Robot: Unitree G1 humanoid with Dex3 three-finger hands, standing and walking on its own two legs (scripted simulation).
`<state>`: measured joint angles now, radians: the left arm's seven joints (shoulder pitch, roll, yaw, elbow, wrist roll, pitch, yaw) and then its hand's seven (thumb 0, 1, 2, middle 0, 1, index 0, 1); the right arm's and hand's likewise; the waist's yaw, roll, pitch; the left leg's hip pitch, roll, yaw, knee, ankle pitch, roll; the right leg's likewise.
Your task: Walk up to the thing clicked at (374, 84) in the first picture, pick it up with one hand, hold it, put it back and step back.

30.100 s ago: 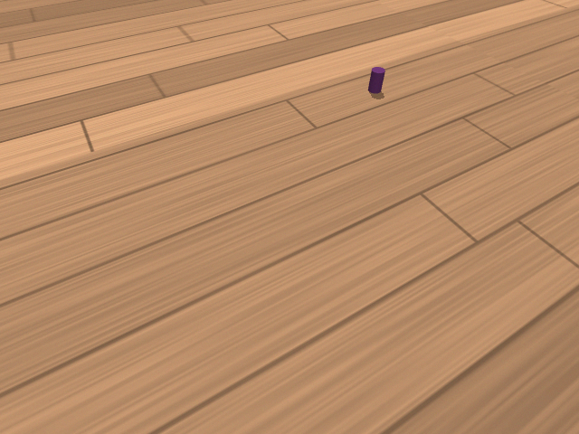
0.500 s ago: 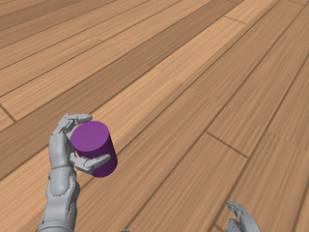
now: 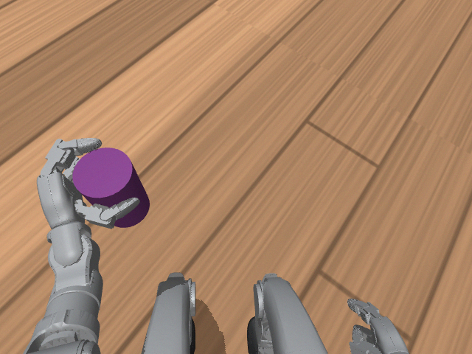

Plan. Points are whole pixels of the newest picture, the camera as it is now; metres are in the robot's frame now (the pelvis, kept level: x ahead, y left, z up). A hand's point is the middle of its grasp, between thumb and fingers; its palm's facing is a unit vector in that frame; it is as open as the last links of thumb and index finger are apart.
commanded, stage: crouch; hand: left
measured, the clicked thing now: (116, 191) +0.39 +0.20 -0.05
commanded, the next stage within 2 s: lower in 1.30 s
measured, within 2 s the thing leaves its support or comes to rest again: neither
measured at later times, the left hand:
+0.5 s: hand (116, 210) +0.41 +0.25 -0.22, palm faces +0.39 -0.92 -0.01, open 11.9 cm
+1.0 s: hand (121, 214) +0.44 +0.27 -0.32, palm faces +0.37 -0.93 -0.01, open 11.9 cm
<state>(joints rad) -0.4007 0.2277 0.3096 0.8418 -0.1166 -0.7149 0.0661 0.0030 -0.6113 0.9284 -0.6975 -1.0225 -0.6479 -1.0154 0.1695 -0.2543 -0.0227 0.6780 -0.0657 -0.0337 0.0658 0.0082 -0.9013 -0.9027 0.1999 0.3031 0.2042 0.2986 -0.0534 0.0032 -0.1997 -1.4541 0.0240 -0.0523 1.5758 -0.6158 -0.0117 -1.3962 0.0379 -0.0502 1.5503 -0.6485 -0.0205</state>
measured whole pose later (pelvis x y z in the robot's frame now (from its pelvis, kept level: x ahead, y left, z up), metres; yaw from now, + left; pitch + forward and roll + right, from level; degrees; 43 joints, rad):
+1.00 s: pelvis -0.06 +0.01 -0.26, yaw -8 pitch +27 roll -9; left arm -0.73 0.61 0.64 1.18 -0.08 -0.79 -0.06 0.00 -0.61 0.93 -0.70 -1.02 -0.65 -1.01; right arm 0.06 -0.29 0.18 0.71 -0.18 0.06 0.10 0.00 -0.90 -0.90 0.20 0.30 0.21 0.30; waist -0.18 -0.09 0.03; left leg -2.25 0.03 -0.17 2.44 -0.67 -0.01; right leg -2.15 0.06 -0.17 2.34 -0.68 -0.01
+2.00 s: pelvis -0.06 +0.02 -0.29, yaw -14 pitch +17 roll -14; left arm -0.72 0.88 0.71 1.37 -0.10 -0.92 -0.05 0.00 -0.61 0.93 -0.70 -1.02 -0.65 -1.01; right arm -0.09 -0.37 0.42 0.58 -0.30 0.07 0.11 0.00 -0.91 -0.91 0.20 0.30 0.21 0.30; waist -0.24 -0.22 0.25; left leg -2.25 0.04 -0.30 2.61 -0.70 -0.01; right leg -2.12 0.10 -0.26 2.43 -0.66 0.02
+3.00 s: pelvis -0.07 +0.03 -0.30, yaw -16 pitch +12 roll -17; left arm -0.73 0.99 0.69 1.47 -0.11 -0.99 -0.03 -0.02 -0.52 0.71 -0.79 -0.83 -0.77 -0.78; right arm -0.17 -0.39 0.54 0.50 -0.34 0.07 0.10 0.00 -0.91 -0.90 0.21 0.30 0.21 0.30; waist -0.25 -0.30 0.32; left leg -2.21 0.05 -0.37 2.66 -0.71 0.01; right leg -2.07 0.14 -0.31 2.41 -0.63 0.05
